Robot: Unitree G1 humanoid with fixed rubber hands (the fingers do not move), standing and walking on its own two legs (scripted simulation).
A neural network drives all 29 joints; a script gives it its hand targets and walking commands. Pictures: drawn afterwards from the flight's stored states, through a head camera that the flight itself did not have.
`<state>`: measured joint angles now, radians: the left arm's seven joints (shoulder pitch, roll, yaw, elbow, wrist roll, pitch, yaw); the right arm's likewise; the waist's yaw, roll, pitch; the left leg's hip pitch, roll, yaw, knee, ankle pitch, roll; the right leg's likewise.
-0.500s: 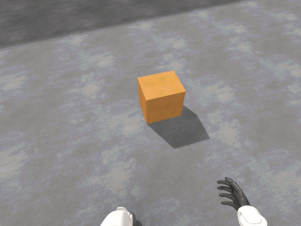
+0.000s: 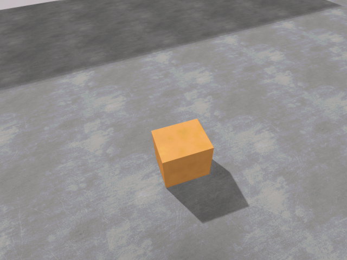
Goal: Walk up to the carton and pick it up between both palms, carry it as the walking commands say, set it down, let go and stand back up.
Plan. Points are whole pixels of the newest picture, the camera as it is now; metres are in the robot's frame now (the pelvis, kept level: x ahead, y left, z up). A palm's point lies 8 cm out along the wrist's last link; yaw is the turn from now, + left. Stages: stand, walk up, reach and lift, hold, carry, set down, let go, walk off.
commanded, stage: walk up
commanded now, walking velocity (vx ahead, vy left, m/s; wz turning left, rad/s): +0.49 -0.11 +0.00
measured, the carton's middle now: (181, 153) +0.82 +0.01 -0.61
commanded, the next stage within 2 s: none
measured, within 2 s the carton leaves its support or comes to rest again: neither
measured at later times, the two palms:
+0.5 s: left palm (82, 229) +0.23 +0.27 -0.14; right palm (266, 208) +0.28 -0.23 -0.09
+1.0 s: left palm (96, 188) +0.33 +0.24 -0.09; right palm (265, 190) +0.35 -0.26 -0.13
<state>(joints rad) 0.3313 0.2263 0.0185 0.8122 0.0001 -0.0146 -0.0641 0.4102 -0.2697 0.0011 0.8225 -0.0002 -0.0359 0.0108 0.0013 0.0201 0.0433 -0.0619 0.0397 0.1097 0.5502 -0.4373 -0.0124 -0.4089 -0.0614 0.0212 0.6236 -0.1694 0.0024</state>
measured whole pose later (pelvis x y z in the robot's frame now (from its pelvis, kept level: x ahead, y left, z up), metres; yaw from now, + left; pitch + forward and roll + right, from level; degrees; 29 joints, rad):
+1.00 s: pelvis +0.28 -0.01 +0.02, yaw +0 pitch +0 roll +3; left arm 0.33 0.20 0.02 0.81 0.00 -0.01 0.02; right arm 0.26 -0.26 0.00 0.84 0.00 0.04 0.00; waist 0.00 0.04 0.05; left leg -0.21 0.00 0.10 0.60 -0.41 0.00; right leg -0.29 -0.04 0.00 0.53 -0.24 -0.01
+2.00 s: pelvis +0.50 -0.08 +0.00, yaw +12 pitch -2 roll +2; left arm 0.30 0.22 0.03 0.81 0.00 0.00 0.01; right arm 0.19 -0.26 0.00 0.87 0.00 0.00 -0.01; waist 0.00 -0.04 0.05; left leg -0.25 0.01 0.03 0.61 -0.32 -0.01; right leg -0.19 -0.03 -0.12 0.89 -0.54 -0.04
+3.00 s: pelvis +0.51 -0.10 +0.01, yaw +20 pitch -1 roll +3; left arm 0.25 0.22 0.03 0.81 0.00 0.04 0.03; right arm 0.14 -0.26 0.00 0.87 0.00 0.09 -0.02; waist 0.00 0.02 0.07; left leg -0.37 0.01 0.02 0.93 -0.46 -0.04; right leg -0.29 -0.09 -0.13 0.63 -0.31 -0.04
